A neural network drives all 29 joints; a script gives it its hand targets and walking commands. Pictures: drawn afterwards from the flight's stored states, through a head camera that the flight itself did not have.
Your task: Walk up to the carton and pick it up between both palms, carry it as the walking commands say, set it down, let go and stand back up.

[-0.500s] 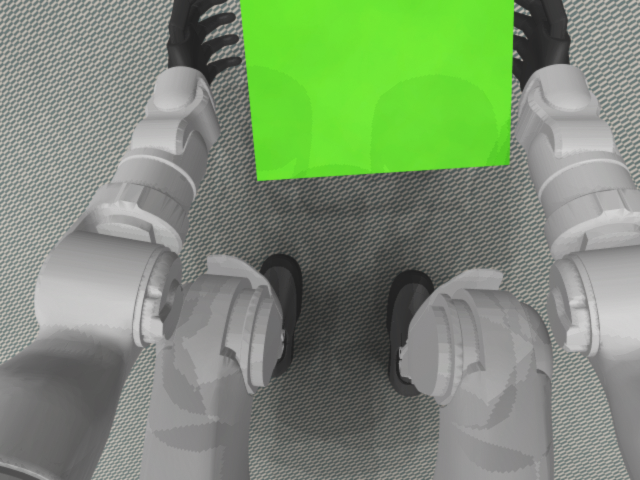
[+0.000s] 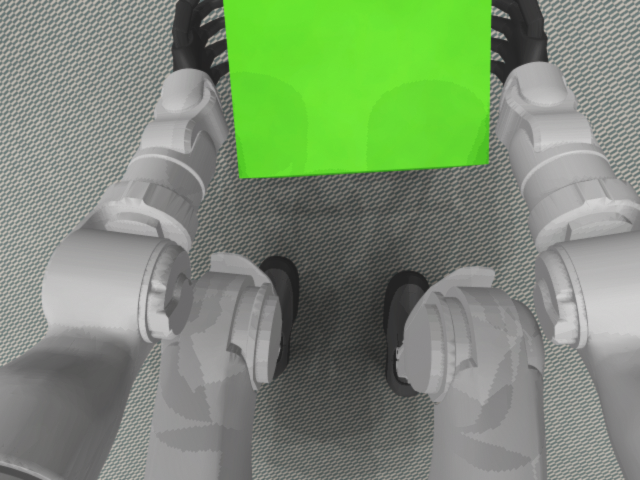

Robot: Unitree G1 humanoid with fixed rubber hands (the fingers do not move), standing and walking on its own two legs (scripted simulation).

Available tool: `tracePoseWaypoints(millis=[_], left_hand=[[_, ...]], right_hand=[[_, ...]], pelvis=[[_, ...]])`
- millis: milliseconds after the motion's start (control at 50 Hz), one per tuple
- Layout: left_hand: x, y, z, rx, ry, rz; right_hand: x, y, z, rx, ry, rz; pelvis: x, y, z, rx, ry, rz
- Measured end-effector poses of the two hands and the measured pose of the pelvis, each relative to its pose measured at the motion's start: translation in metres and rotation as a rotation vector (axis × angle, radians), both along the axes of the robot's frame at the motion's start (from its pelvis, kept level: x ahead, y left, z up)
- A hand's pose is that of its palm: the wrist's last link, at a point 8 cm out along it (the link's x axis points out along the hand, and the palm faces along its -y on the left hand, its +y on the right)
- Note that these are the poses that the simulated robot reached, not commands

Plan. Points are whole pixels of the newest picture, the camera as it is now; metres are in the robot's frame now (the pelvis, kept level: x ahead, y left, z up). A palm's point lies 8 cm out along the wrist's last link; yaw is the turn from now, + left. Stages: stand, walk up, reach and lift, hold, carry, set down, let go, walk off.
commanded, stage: reach and lift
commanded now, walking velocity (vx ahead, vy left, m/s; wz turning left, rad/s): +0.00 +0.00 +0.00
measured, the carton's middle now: (355, 93) +0.50 -0.01 -0.26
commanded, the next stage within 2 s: none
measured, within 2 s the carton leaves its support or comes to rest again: leaves its support in 0.24 s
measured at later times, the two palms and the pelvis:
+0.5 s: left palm (172, 64) +0.50 +0.17 -0.15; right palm (518, 55) +0.52 -0.16 -0.17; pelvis -0.02 +0.00 +0.01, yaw -1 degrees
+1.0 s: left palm (160, 50) +0.50 +0.16 -0.10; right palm (563, 27) +0.52 -0.17 -0.11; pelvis -0.02 +0.01 +0.03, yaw -2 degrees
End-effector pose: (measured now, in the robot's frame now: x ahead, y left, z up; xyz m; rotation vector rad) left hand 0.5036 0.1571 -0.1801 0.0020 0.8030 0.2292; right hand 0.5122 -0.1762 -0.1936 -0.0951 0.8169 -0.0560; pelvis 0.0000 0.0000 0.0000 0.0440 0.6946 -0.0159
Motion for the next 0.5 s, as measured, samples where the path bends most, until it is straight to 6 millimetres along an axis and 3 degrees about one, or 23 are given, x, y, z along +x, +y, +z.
tracePoseWaypoints(millis=[300,500], left_hand=[[-0.001,0.007,0.011,0.010,-0.004,0.011],[0.001,0.013,0.030,0.006,-0.086,0.017]], right_hand=[[0.000,0.008,0.005,0.018,0.002,0.005],[0.005,0.013,0.024,0.028,-0.079,0.004]], pelvis=[[0.005,0.002,-0.005,0.002,-0.010,-0.001],[-0.016,0.004,0.006,-0.002,-0.182,-0.014]])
